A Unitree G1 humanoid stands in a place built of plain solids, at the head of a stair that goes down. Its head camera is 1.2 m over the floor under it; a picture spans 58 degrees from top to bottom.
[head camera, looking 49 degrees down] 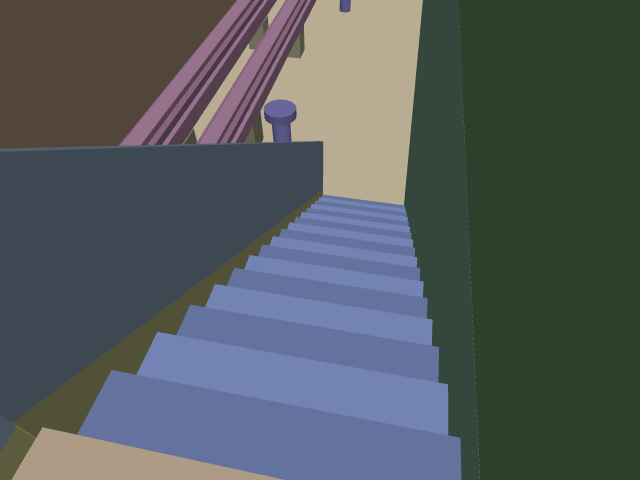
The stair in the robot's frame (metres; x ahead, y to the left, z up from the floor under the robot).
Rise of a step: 0.17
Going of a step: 0.24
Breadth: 1.14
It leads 11 degrees to the right of straight ahead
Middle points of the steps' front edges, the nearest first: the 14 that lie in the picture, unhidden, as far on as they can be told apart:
0.51 0.14 -0.17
0.75 0.09 -0.34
0.99 0.04 -0.52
1.23 0.00 -0.69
1.46 -0.05 -0.86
1.70 -0.09 -1.03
1.94 -0.14 -1.20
2.18 -0.18 -1.38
2.41 -0.23 -1.55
2.65 -0.28 -1.72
2.89 -0.32 -1.89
3.13 -0.37 -2.07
3.37 -0.41 -2.24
3.60 -0.46 -2.41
